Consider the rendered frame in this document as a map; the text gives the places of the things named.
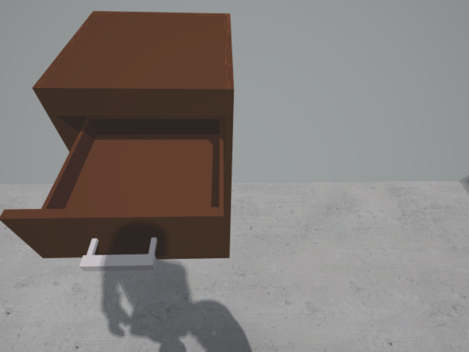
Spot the drawer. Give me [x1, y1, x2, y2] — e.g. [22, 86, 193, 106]
[0, 117, 224, 258]

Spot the handle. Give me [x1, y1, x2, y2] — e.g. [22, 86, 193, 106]
[79, 238, 157, 271]

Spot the cabinet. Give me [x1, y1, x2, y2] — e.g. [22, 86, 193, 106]
[32, 11, 234, 260]

